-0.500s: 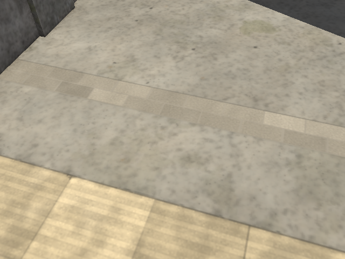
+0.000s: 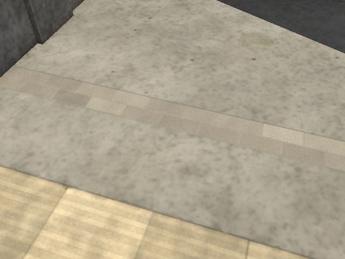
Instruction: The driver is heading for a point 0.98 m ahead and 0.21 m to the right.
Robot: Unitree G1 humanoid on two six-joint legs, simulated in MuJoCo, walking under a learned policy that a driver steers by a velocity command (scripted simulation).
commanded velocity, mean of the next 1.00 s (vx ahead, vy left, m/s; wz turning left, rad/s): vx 0.08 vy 0.00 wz -0.13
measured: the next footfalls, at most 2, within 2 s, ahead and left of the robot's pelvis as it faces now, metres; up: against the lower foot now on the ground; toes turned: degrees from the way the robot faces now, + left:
right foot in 0.34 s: +0.23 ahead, -0.10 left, +0.00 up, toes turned -1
left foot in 0.62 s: +0.17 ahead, +0.12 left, +0.00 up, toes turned +0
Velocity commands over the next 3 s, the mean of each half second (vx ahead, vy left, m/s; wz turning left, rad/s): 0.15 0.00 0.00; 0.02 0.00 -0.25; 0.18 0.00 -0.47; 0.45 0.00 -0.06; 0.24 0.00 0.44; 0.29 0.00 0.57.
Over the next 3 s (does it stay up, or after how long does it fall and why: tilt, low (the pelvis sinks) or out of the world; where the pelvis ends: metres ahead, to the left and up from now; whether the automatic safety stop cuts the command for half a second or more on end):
stays up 0.72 -0.25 0.01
